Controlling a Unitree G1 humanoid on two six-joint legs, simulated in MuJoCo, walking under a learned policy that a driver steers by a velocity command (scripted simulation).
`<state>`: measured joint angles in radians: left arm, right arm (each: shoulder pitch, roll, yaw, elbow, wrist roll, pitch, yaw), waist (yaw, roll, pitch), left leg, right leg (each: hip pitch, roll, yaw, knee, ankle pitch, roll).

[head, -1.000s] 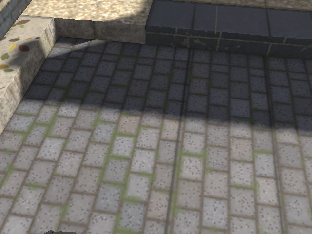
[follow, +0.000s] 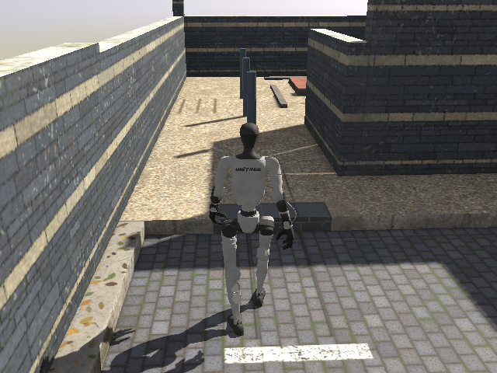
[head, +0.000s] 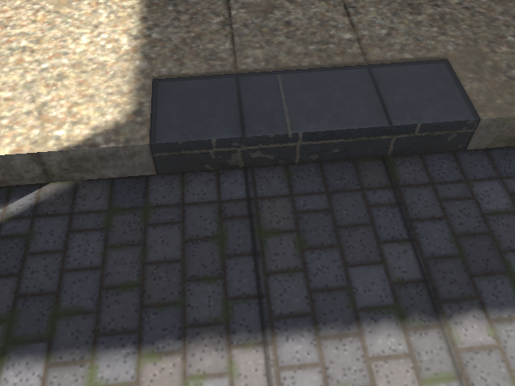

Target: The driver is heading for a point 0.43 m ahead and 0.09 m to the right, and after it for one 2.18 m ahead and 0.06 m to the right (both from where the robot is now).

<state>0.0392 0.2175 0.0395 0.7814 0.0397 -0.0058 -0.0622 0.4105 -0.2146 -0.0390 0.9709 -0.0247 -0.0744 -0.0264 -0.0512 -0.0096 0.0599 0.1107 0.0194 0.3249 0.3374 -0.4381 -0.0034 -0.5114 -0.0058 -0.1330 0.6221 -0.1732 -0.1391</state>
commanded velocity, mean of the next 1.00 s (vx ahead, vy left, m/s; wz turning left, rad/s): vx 0.30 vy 0.00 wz -0.26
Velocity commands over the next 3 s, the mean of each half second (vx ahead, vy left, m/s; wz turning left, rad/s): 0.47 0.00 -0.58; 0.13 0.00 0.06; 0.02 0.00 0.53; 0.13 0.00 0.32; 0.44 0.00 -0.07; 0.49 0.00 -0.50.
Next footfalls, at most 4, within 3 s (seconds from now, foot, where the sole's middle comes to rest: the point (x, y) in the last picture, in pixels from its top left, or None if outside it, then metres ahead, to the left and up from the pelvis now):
0.02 right None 0.16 -0.07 -0.76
0.54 left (249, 368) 0.49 0.03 -0.76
0.94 right None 0.37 -0.13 -0.76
1.36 left None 0.36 0.09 -0.76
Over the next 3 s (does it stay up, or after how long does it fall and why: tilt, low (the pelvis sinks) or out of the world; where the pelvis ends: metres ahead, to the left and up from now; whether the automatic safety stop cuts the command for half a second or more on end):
stays up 0.85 0.10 0.00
